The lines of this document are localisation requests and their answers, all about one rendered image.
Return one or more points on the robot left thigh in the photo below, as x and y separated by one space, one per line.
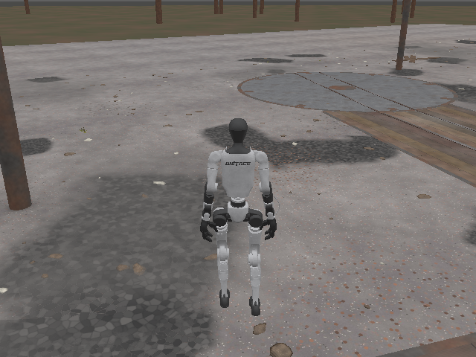
220 217

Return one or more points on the robot left hand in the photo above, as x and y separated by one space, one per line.
204 230

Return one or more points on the right robot shin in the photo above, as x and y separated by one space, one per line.
255 278

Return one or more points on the right robot upper arm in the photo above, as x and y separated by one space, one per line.
263 168

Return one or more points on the left robot forearm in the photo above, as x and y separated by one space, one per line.
207 204

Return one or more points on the left robot upper arm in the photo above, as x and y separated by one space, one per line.
212 171

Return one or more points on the right robot forearm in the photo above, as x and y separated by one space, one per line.
268 203

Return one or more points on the robot right hand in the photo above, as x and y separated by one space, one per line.
272 229

